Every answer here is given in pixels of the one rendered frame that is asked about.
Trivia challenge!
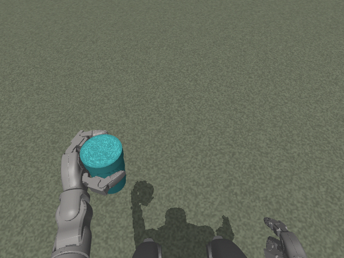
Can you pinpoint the right robot hand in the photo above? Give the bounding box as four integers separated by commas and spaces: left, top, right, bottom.
263, 217, 307, 258

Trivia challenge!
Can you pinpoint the cup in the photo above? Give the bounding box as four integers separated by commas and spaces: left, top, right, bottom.
80, 134, 126, 194

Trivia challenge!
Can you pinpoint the left robot hand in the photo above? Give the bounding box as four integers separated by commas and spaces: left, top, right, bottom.
61, 130, 126, 196

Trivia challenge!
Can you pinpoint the left robot arm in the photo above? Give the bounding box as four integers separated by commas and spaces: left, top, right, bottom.
51, 188, 93, 258

